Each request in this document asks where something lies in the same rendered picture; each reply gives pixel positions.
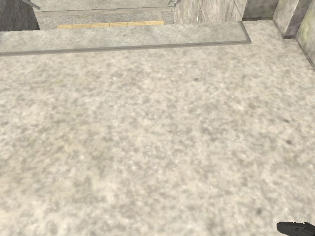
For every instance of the robot right hand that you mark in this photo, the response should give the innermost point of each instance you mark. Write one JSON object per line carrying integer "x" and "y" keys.
{"x": 296, "y": 228}

